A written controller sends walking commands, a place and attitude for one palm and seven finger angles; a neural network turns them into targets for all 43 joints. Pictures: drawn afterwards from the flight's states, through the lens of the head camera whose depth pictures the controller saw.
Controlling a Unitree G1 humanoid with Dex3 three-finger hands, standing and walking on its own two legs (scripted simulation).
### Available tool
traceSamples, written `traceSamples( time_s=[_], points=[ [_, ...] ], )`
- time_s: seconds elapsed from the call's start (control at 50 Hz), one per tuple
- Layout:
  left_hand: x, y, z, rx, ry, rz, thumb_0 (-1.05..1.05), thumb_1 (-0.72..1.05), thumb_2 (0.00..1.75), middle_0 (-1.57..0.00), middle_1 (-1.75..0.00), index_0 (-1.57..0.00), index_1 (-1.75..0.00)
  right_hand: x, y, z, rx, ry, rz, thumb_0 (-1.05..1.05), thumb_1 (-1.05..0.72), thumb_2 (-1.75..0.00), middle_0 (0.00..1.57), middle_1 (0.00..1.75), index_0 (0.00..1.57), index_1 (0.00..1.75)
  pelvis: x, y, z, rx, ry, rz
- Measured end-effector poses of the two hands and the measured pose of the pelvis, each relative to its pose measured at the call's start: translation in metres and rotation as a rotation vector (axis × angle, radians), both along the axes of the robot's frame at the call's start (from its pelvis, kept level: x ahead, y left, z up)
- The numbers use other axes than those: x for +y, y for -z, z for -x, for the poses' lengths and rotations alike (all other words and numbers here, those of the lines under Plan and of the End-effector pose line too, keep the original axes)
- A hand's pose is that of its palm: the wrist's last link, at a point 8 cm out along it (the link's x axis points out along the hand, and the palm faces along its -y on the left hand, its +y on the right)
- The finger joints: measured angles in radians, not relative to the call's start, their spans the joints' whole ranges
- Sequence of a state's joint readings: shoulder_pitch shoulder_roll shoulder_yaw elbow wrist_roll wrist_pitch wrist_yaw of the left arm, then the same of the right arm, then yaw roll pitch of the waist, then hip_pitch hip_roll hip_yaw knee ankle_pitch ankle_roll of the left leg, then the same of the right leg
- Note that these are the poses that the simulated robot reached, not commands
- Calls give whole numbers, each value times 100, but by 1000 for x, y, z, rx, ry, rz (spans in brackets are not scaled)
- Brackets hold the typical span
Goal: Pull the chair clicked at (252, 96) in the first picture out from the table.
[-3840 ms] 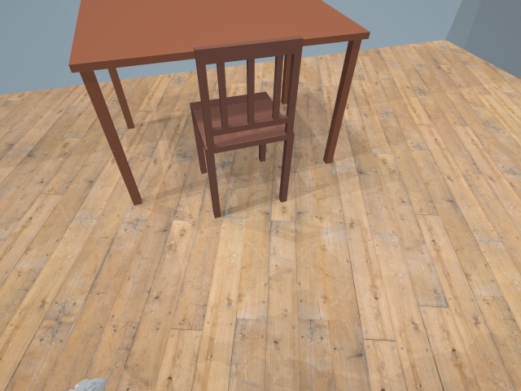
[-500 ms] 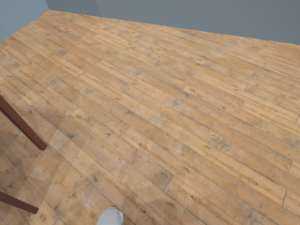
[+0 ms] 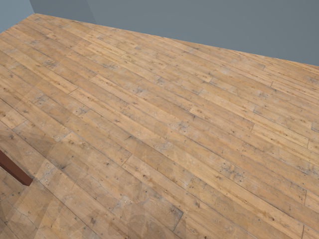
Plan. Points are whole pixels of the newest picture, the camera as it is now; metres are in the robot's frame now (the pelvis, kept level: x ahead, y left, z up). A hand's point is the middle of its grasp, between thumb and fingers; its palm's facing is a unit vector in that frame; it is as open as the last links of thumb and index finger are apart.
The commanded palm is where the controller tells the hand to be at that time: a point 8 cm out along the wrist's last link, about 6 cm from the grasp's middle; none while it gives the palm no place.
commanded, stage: turn to face it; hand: left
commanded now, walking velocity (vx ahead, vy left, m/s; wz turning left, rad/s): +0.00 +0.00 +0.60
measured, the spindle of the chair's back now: out of the picture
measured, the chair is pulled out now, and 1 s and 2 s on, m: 0.00 0.00 0.00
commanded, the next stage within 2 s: none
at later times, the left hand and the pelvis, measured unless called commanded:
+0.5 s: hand out of the picture +0.01 +0.16 -0.16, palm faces +0.33 -0.90 -0.27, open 7.4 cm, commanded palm none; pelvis +0.00 -0.04 -0.01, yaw +19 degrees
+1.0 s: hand out of the picture -0.06 +0.23 -0.16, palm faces +0.58 -0.77 -0.26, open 7.4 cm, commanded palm none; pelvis -0.02 -0.01 +0.00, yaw +35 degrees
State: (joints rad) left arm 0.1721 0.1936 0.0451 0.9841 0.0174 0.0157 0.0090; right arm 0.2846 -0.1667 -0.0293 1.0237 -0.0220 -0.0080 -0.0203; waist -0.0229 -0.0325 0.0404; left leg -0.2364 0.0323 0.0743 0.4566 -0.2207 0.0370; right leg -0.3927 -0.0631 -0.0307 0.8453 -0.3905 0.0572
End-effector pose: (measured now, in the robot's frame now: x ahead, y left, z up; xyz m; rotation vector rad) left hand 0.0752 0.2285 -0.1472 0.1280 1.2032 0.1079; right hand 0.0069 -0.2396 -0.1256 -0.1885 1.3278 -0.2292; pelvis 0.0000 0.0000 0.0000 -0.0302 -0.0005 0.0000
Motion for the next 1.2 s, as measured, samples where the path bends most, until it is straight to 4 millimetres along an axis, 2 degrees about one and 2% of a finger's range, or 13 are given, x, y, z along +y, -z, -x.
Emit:
traceSamples(
  time_s=[0.08, 0.14, 0.2, 0.26, 0.38, 0.48, 0.6, 0.68, 0.76, 0.94, 1.08, 1.14, 1.2],
  points=[
    [-12, -7, -25, -47, -9, -15, 1, 91, 90, -20, -30, -19, -30, -7, 10, 23, 99, 19, -32, 0, -92, -90, 20, 30, 20, 30, -10, 2, -5, 10, -40, -14],
    [-21, -13, -36, -79, -23, -42, 1, 91, 90, -20, -30, -19, -30, -17, 21, 30, 139, 21, -63, 0, -92, -90, 20, 30, 20, 30, -23, 6, -7, 17, -69, -29],
    [-29, -18, -36, -108, -45, -81, 1, 90, 90, -20, -30, -20, -30, -29, 34, 24, 151, 6, -93, 1, -91, -90, 20, 30, 20, 30, -35, 12, -8, 15, -104, -34],
    [-32, -29, -21, -112, -88, -105, 1, 90, 90, -20, -30, -20, -30, -38, 36, 2, 138, -42, -104, 1, -91, -90, 20, 30, 20, 30, -42, 7, -9, 9, -159, -49],
    [-31, -34, 23, -78, -206, -125, 1, 90, 90, -20, -30, -20, -30, -49, 31, -61, 53, -175, -93, 1, -91, -90, 20, 30, 20, 30, -48, 2, -8, -3, -248, -67],
    [-25, -25, 77, -11, -314, -119, 1, 91, 90, -20, -30, -20, -30, -39, 22, -121, -31, -306, -60, 1, -91, -90, 20, 30, 20, 30, -44, 4, -3, -9, -315, -66],
    [-11, 0, 153, 111, -441, -84, 1, 90, 90, -20, -30, -20, -30, 6, 6, -189, -163, -481, -23, 1, -91, -90, 20, 30, 20, 30, -27, 14, 7, -4, -391, -45],
    [4, 22, 196, 179, -516, -57, 1, 90, 90, -20, -30, -20, -30, 43, -2, -216, -260, -582, -3, 1, -91, -90, 20, 30, 20, 30, -11, 26, 15, -2, -436, -38],
    [16, 17, 207, 185, -554, -55, 1, 91, 90, -20, -30, -19, -30, 63, -14, -213, -272, -627, 1, 0, -91, -90, 20, 30, 20, 30, -4, 18, 21, -6, -468, -18],
    [33, -10, 182, 30, -602, -97, 1, 91, 90, -20, -30, -19, -30, 74, -9, -184, -176, -664, -41, 1, -90, -90, 20, 30, 20, 30, -4, 4, 24, 6, -573, 0],
    [23, -24, 153, -67, -631, -144, 1, 90, 90, -20, -30, -19, -30, 49, 11, -168, -78, -674, -67, 1, -90, -90, 21, 30, 21, 30, -26, 7, 19, 19, -662, -8],
    [9, -30, 145, -103, -650, -172, 1, 90, 90, -20, -30, -19, -30, 32, 24, -169, -40, -682, -78, 1, -90, -90, 21, 30, 20, 30, -41, 12, 14, 26, -701, -21],
    [-12, -36, 150, -109, -673, -198, 1, 90, 90, -20, -30, -20, -30, 18, 34, -176, -12, -698, -83, 1, -90, -90, 21, 30, 20, 30, -53, 14, 10, 17, -742, -31]
  ],
)
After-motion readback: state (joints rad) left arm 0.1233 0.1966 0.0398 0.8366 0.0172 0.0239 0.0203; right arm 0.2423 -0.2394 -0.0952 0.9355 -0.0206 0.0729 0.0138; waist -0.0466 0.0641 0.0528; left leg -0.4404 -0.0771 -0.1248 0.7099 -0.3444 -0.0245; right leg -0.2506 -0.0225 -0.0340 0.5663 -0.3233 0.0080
